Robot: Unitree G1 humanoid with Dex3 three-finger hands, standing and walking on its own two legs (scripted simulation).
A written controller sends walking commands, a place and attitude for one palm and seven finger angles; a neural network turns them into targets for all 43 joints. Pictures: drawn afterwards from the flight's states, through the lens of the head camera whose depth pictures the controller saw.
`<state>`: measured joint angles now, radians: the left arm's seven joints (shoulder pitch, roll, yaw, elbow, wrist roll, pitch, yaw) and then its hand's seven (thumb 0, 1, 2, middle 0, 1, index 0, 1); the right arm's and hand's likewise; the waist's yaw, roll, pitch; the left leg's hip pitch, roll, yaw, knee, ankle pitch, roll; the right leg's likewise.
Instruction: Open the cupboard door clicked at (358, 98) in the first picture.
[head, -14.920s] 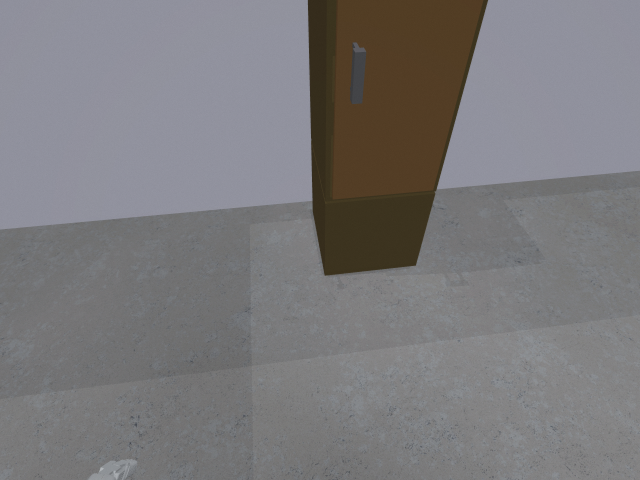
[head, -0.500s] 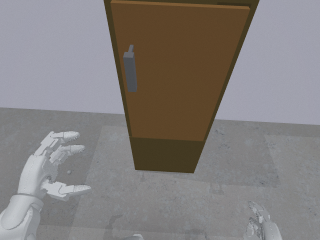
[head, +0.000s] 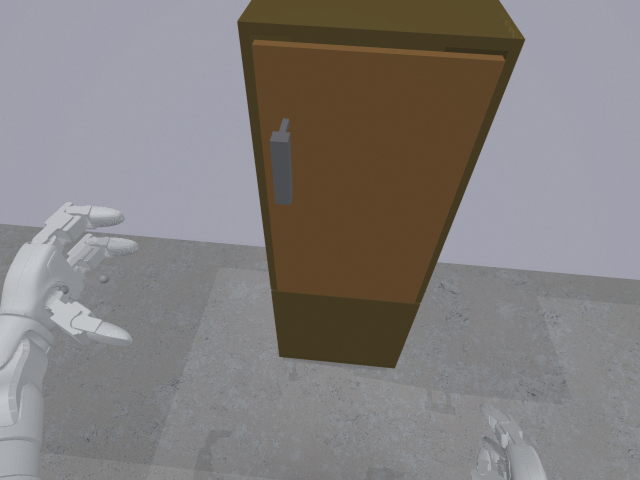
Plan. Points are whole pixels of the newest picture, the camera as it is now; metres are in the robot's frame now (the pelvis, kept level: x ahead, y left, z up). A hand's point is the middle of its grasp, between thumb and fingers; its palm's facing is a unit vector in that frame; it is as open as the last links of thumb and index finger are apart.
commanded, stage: raise the hand with hooked fingers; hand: left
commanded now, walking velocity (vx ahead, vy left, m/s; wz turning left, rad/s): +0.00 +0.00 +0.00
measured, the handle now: (284, 161) +0.56 +0.12 +0.09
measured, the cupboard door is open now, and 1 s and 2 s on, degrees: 0 0 0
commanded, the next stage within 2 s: move the hooked fingers beside the handle in 0.52 s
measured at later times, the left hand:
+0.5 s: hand (134, 276) +0.30 +0.24 +0.12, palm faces +0.03 -1.00 -0.04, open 14.0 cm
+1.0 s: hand (175, 245) +0.35 +0.22 +0.12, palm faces -0.02 -1.00 -0.03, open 14.0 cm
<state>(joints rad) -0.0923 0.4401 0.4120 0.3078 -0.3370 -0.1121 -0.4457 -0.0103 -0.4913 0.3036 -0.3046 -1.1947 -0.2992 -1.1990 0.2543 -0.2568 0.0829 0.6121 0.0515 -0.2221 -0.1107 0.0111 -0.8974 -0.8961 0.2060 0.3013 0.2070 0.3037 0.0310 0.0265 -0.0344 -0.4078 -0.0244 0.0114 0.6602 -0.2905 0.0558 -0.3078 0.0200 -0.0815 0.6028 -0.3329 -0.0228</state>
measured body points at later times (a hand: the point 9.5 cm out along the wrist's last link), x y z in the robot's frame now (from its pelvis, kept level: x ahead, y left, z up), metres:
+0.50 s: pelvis +0.00 -0.02 +0.00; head +0.01 -0.03 +0.45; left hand +0.29 +0.30 +0.13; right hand +0.16 -0.27 -0.08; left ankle +0.03 +0.08 -0.72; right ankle -0.01 -0.11 -0.72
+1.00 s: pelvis +0.00 -0.03 +0.00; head +0.02 -0.04 +0.45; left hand +0.34 +0.27 +0.12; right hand +0.14 -0.28 -0.09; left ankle +0.03 +0.08 -0.72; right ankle -0.01 -0.11 -0.72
